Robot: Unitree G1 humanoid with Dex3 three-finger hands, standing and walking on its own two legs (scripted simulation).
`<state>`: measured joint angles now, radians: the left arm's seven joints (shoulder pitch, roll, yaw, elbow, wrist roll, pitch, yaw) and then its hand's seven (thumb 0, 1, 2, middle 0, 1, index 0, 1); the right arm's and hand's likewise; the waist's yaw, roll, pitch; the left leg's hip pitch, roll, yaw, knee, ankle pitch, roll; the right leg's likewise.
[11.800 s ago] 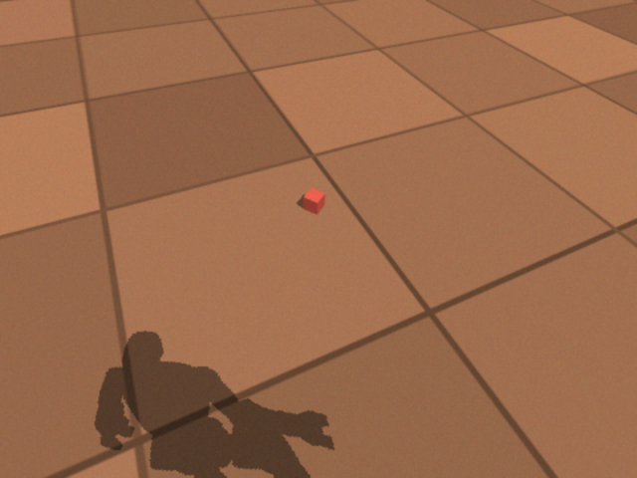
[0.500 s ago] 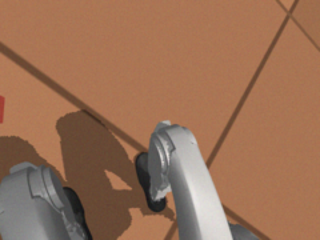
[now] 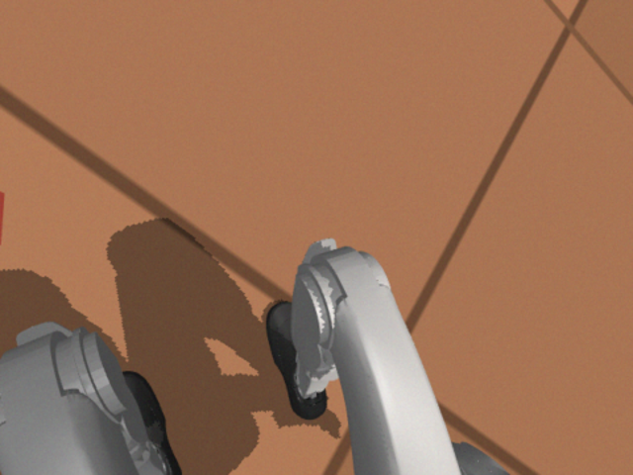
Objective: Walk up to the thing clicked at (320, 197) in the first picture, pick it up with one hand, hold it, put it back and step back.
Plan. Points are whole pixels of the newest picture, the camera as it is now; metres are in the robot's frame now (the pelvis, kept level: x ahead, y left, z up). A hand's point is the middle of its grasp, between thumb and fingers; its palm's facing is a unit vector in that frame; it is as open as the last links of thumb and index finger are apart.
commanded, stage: rise first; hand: left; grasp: from above
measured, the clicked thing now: out of the picture +0.47 +0.32 -0.30
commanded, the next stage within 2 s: none
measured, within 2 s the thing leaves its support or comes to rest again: neither
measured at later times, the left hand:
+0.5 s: hand out of the picture +0.44 +0.33 -0.20, palm faces +0.01 -0.48 -0.88, open 14.1 cm
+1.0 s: hand out of the picture +0.44 +0.34 -0.20, palm faces +0.01 -0.47 -0.88, open 14.0 cm
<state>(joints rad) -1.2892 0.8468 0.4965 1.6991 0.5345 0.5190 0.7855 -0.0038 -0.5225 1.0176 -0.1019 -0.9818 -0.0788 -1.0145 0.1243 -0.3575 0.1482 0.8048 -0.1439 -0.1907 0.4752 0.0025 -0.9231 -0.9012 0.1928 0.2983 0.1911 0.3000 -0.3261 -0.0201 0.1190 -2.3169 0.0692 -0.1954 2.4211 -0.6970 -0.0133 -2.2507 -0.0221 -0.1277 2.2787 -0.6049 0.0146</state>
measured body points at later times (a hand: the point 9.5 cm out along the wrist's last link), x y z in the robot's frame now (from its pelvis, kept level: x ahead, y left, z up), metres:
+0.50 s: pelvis +0.00 +0.00 +0.00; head +0.28 +0.08 +0.34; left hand +0.44 +0.35 -0.15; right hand +0.01 -0.26 -0.08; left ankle +0.07 +0.13 -0.30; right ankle +0.12 -0.12 -0.30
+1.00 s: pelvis +0.00 +0.00 +0.00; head +0.28 +0.08 +0.34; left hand +0.44 +0.36 -0.15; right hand +0.00 -0.26 -0.08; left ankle +0.07 +0.13 -0.30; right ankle +0.12 -0.12 -0.30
